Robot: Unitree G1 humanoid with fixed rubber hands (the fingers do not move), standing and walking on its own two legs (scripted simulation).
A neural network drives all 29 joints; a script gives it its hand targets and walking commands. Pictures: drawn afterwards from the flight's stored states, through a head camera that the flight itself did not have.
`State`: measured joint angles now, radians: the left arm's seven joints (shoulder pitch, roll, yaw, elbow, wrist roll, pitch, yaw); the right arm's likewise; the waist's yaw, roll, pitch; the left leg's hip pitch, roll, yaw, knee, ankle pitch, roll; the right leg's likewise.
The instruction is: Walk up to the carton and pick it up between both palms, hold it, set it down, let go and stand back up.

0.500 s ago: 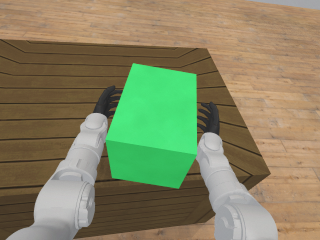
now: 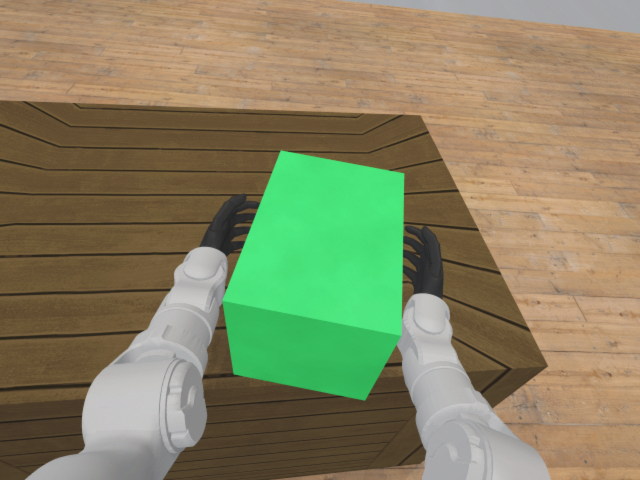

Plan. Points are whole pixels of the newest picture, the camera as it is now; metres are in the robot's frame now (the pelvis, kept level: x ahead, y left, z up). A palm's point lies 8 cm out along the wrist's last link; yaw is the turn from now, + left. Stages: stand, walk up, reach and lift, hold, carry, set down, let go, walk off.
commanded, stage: reach and lift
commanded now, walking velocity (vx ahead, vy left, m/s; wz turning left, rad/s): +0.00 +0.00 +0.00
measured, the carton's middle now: (321, 270) +0.41 -0.02 +0.01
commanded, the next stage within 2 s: none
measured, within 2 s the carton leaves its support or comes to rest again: leaves its support in 1.16 s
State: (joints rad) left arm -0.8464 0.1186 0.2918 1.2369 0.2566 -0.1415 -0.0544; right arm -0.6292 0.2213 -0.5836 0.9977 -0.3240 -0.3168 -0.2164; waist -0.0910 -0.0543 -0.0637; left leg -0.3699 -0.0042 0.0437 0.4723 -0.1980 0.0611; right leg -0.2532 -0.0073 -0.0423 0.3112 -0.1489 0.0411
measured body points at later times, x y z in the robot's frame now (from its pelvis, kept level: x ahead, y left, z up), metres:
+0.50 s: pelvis +0.00 -0.01 +0.00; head +0.03 +0.05 +0.45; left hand +0.43 +0.13 +0.05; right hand +0.36 -0.15 +0.05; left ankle +0.02 +0.07 -0.74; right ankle +0.00 -0.15 -0.74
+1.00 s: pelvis -0.01 -0.01 +0.00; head +0.04 +0.04 +0.45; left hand +0.44 +0.13 +0.06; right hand +0.37 -0.15 +0.05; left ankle +0.02 +0.07 -0.74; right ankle +0.00 -0.15 -0.74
